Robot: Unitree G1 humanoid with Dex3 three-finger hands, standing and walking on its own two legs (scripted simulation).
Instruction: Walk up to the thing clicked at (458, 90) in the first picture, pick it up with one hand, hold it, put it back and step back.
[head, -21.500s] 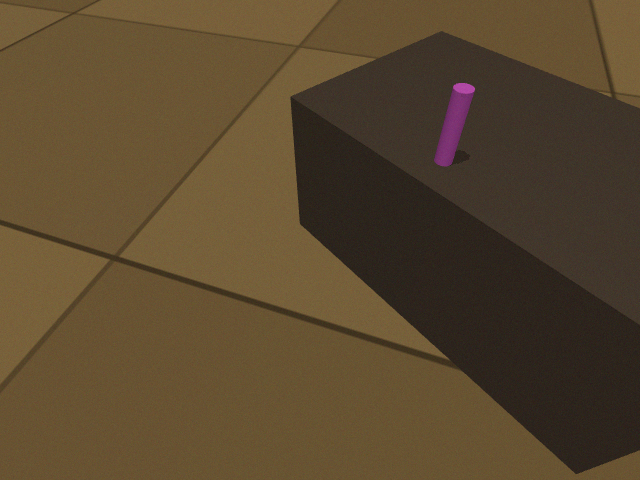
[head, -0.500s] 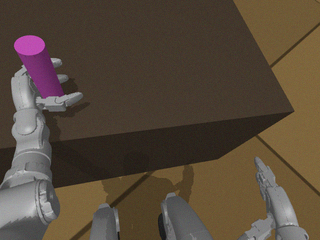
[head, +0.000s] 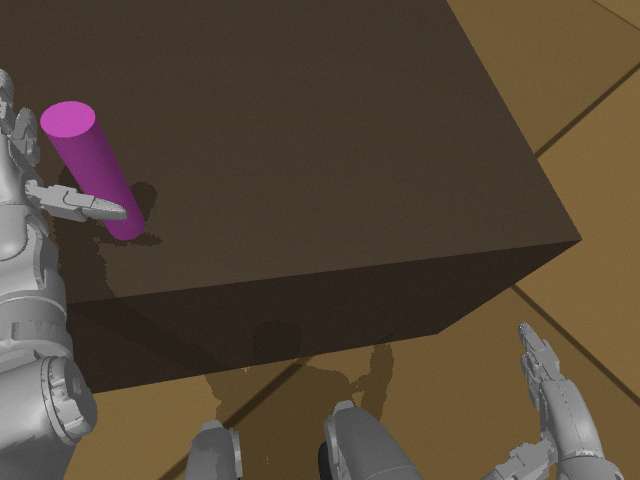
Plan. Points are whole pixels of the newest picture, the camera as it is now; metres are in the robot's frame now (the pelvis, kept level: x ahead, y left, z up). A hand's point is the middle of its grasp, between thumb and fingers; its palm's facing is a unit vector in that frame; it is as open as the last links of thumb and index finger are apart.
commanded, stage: withdraw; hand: left
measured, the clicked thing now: (103, 182) +0.49 +0.20 +0.03
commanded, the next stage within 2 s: rise in 0.08 s
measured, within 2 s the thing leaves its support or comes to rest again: neither
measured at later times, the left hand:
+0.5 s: hand out of the picture +0.46 +0.33 +0.15, palm faces +0.37 -0.89 -0.26, open 17.3 cm
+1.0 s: hand (27, 372) +0.27 +0.24 +0.05, palm faces +0.26 -0.93 -0.27, open 17.5 cm
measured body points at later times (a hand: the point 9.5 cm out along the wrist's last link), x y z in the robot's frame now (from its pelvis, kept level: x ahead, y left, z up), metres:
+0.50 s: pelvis +0.02 +0.00 +0.06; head +0.08 +0.03 +0.51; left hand +0.44 +0.38 +0.17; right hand +0.17 -0.26 +0.04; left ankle +0.03 +0.12 -0.63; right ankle +0.03 -0.14 -0.63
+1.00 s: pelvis +0.03 +0.00 +0.07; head +0.05 +0.00 +0.52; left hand +0.25 +0.29 +0.07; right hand +0.21 -0.22 +0.02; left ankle +0.03 +0.12 -0.63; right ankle +0.03 -0.14 -0.63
